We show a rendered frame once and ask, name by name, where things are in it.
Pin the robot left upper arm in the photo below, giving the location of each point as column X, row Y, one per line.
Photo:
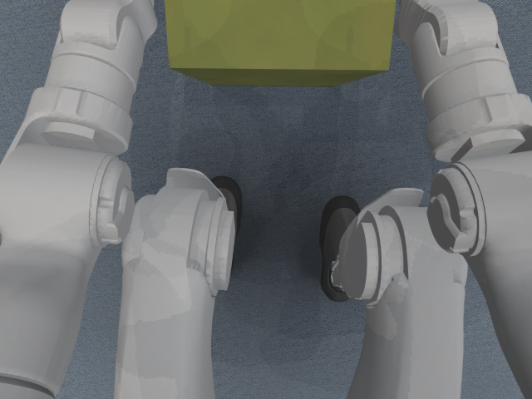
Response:
column 58, row 208

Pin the robot left forearm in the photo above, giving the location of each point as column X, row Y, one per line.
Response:
column 86, row 101

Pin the robot right upper arm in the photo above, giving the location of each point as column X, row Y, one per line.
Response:
column 482, row 209

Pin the robot right thigh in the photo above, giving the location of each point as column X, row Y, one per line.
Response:
column 414, row 337

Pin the carton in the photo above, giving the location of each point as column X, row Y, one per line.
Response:
column 279, row 42

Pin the robot right forearm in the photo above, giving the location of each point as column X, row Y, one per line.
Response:
column 464, row 79

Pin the right robot foot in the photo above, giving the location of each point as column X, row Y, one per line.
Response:
column 337, row 215

